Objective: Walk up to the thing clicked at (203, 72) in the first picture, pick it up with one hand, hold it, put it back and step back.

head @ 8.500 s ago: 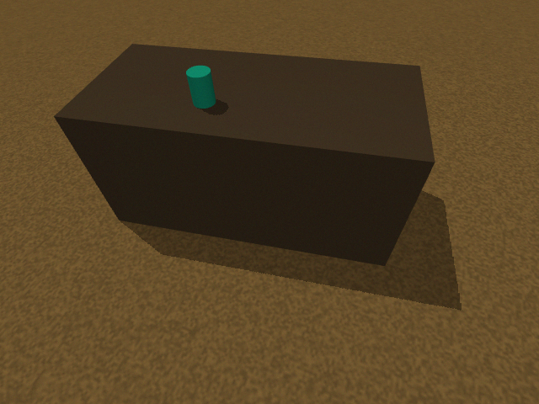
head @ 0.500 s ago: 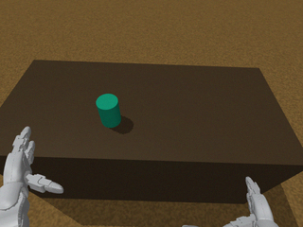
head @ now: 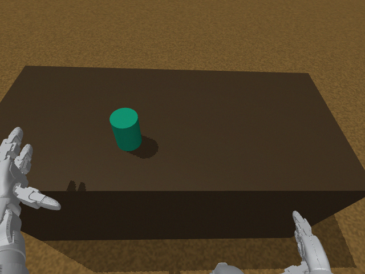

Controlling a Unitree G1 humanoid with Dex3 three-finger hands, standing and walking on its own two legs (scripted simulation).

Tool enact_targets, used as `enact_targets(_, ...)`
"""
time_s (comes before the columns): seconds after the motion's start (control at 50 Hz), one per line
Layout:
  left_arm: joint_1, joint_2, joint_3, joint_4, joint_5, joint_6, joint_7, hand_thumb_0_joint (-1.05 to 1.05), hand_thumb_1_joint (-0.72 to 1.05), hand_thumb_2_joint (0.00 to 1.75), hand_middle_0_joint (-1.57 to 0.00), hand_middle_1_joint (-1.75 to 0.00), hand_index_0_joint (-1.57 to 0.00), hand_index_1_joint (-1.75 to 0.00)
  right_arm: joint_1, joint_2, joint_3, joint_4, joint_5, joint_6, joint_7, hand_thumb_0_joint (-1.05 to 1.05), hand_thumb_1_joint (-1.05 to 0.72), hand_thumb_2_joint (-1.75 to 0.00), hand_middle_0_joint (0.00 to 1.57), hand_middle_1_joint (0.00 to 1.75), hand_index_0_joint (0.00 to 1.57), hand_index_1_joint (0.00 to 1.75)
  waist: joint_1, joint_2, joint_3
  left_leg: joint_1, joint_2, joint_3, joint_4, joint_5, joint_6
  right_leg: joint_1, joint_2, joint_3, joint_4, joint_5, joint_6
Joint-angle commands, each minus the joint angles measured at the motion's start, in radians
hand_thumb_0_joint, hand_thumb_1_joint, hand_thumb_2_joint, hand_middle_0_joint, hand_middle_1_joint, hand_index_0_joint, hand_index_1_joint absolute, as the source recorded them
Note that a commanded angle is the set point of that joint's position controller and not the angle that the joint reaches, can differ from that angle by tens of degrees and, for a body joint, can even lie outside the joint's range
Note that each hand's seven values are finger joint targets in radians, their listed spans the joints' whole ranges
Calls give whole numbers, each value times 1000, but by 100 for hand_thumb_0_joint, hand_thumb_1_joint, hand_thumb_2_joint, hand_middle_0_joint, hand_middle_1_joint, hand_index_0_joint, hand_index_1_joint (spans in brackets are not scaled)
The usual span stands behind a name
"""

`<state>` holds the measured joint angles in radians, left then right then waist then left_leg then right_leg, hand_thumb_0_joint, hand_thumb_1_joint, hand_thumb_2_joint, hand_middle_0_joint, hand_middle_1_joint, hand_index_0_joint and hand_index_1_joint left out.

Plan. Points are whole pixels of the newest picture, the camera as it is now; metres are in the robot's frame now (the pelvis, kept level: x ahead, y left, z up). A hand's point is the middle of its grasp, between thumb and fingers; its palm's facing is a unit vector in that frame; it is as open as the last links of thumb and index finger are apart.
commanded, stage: go down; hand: left
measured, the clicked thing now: (126, 130) +0.53 +0.17 -0.08
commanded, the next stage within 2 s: none
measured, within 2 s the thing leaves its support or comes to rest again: neither
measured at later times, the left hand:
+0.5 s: hand (35, 151) +0.37 +0.33 +0.04, palm faces +0.17 -0.99 +0.00, open 17.6 cm
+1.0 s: hand (32, 140) +0.40 +0.35 +0.04, palm faces +0.17 -0.99 +0.01, open 17.6 cm
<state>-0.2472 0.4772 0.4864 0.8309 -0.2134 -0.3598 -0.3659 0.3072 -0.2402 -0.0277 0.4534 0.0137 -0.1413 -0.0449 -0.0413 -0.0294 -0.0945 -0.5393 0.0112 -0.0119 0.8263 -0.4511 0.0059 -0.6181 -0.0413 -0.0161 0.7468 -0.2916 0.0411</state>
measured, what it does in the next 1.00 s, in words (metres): stands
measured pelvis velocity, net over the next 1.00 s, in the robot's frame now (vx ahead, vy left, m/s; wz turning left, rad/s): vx -0.01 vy -0.01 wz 0.00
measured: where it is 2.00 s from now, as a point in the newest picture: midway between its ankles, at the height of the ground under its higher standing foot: outside the picture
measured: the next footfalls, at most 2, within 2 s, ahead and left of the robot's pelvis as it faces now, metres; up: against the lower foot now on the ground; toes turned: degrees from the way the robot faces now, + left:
none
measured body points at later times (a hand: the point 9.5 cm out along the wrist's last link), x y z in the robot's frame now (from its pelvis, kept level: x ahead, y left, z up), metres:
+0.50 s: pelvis -0.01 -0.01 -0.03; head +0.08 +0.03 +0.41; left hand +0.36 +0.39 +0.04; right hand +0.14 -0.26 -0.07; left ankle -0.02 +0.11 -0.70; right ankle +0.04 -0.15 -0.70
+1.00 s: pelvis -0.01 -0.01 -0.04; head +0.10 +0.04 +0.40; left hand +0.39 +0.40 +0.04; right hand +0.15 -0.25 -0.07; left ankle -0.02 +0.11 -0.70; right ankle +0.04 -0.15 -0.70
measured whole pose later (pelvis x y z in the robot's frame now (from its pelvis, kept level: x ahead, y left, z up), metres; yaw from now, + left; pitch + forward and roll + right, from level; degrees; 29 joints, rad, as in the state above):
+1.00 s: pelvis -0.01 -0.01 -0.04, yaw +0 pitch +19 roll -3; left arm -0.59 0.78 0.66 1.10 -0.21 -0.31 -0.57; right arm 0.35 -0.27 0.06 0.25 0.00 -0.17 -0.05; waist -0.14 -0.03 -0.13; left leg -0.87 0.03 -0.05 1.08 -0.54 -0.01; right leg -0.93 -0.02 -0.04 0.97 -0.37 0.03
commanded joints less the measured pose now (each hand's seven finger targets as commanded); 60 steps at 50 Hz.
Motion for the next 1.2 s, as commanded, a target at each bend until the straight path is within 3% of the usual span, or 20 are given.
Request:
enact_targets(0.0, -355, 324, 62, -238, -34, -77, -17, 0, -58, 8, -5, -6, -6, -6, -20, -154, -64, -132, 7, -52, -10, 0, 53, -5, 5, 5, 5, 5, -13, 158, -219, 26, -12, 1, -126, 315, -23, 159, 26, -21, -31, 176, -62)
enact_targets(0.04, -397, 342, 69, -220, -36, -78, -32, 0, -60, 7, -5, -6, -6, -6, -42, -159, -64, -135, 5, -61, -9, 0, 53, -5, 5, 5, 5, 5, -21, 166, -218, 3, -3, -14, -118, 285, -25, 111, 31, -26, -8, 142, -65)
enact_targets(0.06, -399, 348, 73, -199, -38, -79, -40, 0, -61, 7, -6, -7, -7, -7, -50, -139, -36, -160, 6, -64, -6, 0, 53, -5, 5, 5, 5, 5, -20, 162, -226, 1, -2, -13, -111, 275, -24, 111, 32, -27, -4, 134, -65)
enact_targets(0.22, -425, 439, 121, -57, -64, -71, -127, 0, -61, 6, -6, -7, -7, -7, 30, -199, -63, -189, -2, -69, -13, 0, 53, -5, 5, 5, 5, 5, -44, 159, -314, -26, -5, -20, -34, 326, -28, 68, 29, -27, 50, 171, -70)
enact_targets(0.3, -466, 486, 154, -37, -77, -68, -164, 0, -61, 6, -6, -7, -7, -7, 14, -173, -20, -226, 1, -76, -9, 0, 54, -5, 5, 5, 5, 5, -36, 170, -334, -59, -4, -26, -7, 317, -26, 37, 31, -28, 72, 153, -72)
enact_targets(0.34, -508, 538, 176, -52, -77, -70, -169, 0, -61, 7, -6, -7, -7, -7, 1, -173, -9, -246, 2, -79, -11, 0, 54, -5, 5, 5, 5, 5, -22, 186, -361, -70, -3, -29, 0, 306, -28, 33, 32, -27, 83, 133, -74)
enact_targets(0.42, -506, 574, 197, 12, -64, -58, -166, 0, -61, 7, -6, -7, -6, -7, 12, -198, -22, -296, 0, -79, -16, 0, 54, -5, 5, 5, 5, 5, -35, 153, -375, -113, -9, -22, 16, 276, -22, 54, 31, -17, 92, 129, -72)
enact_targets(0.44, -525, 572, 192, -2, -63, -62, -171, 0, -61, 8, -6, -7, -6, -7, -9, -172, 8, -305, -1, -80, -15, 0, 55, -5, 5, 5, 5, 5, -28, 172, -362, -131, -13, -17, 23, 269, -21, 41, 29, -13, 93, 125, -71)
enact_targets(0.48, -565, 615, 214, -31, -60, -64, -175, 0, -61, 8, -5, -7, -6, -7, 19, -202, -22, -316, -3, -82, -23, 0, 54, -5, 5, 5, 5, 5, -38, 186, -414, -84, -9, -22, 35, 293, -23, 21, 33, -16, 101, 134, -71)
enact_targets(0.52, -569, 612, 215, 1, -64, -56, -182, 0, -61, 7, -6, -6, -6, -6, 49, -179, 5, -292, -4, -80, -18, 0, 54, -5, 5, 5, 5, 5, -42, 203, -410, -85, -4, -28, 46, 320, -28, -3, 34, -20, 111, 138, -74)
enact_targets(0.56, -591, 613, 202, -11, -55, -53, -186, 0, -61, 8, -6, -6, -6, -7, 54, -197, -18, -310, -5, -85, -22, 0, 54, -5, 5, 5, 5, 5, -60, 209, -437, -63, -7, -19, 59, 336, -24, -4, 33, -15, 111, 161, -72)
enact_targets(0.74, -592, 641, 201, 51, -35, -26, -193, 0, -61, 8, -6, -5, -6, -6, 74, -181, 10, -342, -8, -85, -15, 0, 54, -5, 5, 5, 5, 5, -68, 209, -434, -100, -6, -19, 89, 358, -22, -25, 35, -20, 128, 172, -72)
enact_targets(0.84, -620, 684, 222, 35, -34, -21, -198, 0, -61, 8, -6, -6, -6, -7, 45, -216, -21, -363, -7, -88, -16, 0, 54, -5, 5, 5, 5, 5, -73, 216, -466, -76, -2, -25, 109, 428, -21, -31, 36, -21, 145, 216, -71)
enact_targets(0.88, -632, 688, 227, 47, -30, -18, -199, 0, -61, 8, -6, -6, -6, -7, 54, -193, 5, -358, -9, -87, -12, 0, 54, -5, 5, 5, 5, 5, -67, 232, -459, -70, 3, -34, 112, 449, -27, -61, 38, -27, 150, 205, -73)
enact_targets(1.0, -635, 708, 233, 69, -19, -12, -195, 0, -61, 8, -6, -5, -6, -6, 58, -217, -22, -383, -10, -85, -12, 0, 54, -5, 5, 5, 5, 5, -75, 222, -434, -102, 1, -33, 105, 378, -25, -72, 41, -27, 154, 163, -74)
enact_targets(1.02, -642, 699, 225, 81, -19, -11, -199, 0, -61, 9, -6, -6, -5, -7, 66, -195, -4, -375, -10, -85, -12, 0, 54, -5, 5, 5, 5, 5, -78, 231, -433, -113, 0, -29, 105, 355, -25, -69, 41, -26, 153, 152, -73)
enact_targets(1.04, -650, 712, 235, 81, -17, -13, -196, 0, -61, 8, -6, -5, -6, -6, 81, -214, -27, -357, -12, -83, -14, 0, 54, -5, 5, 5, 5, 5, -83, 234, -433, -106, 3, -35, 106, 356, -27, -88, 42, -29, 156, 146, -74)
enact_targets(1.06, -645, 710, 232, 83, -17, -12, -200, 0, -60, 9, -6, -6, -5, -7, 76, -190, 2, -357, -11, -85, -11, 0, 54, -5, 5, 5, 5, 5, -73, 249, -424, -105, 3, -35, 103, 368, -29, -93, 43, -30, 159, 147, -75)
enact_targets(1.08, -673, 709, 228, 84, -18, -13, -203, 0, -61, 9, -6, -5, -5, -6, 81, -199, -12, -351, -11, -86, -11, 0, 54, -5, 5, 5, 5, 5, -93, 254, -433, -87, 10, -42, 109, 385, -31, -124, 46, -35, 162, 146, -75)
enact_targets(1.18, -708, 745, 226, 82, -2, -13, -200, 0, -61, 8, -6, -6, -6, -7, 60, -202, -8, -363, -15, -87, -15, 0, 54, -5, 5, 5, 5, 5, -90, 268, -440, -107, 2, -32, 116, 347, -27, -111, 42, -26, 163, 138, -74)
